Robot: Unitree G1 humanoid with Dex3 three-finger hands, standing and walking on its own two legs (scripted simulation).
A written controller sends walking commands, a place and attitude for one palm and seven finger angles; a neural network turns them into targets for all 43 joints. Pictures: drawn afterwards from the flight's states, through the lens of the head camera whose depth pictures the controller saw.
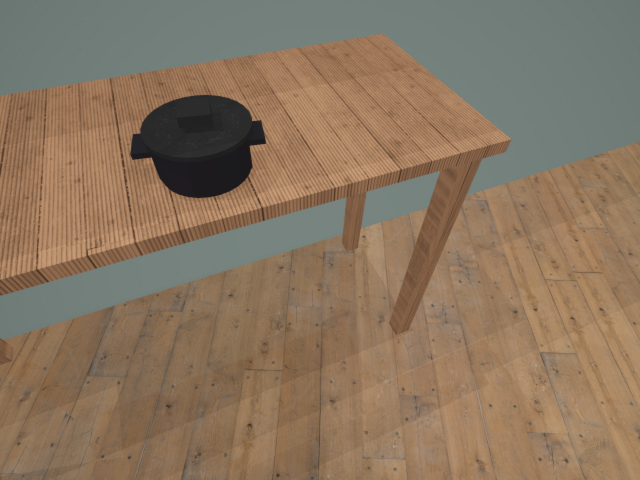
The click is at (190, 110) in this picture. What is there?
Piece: lid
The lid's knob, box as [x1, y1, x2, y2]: [176, 97, 212, 127]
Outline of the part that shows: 208,97 177,100 176,117 179,127 212,124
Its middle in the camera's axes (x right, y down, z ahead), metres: -0.19 -0.19 +0.57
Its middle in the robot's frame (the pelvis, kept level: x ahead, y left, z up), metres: +0.57 +0.23 +0.15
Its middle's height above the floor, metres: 0.92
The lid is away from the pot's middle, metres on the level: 0.00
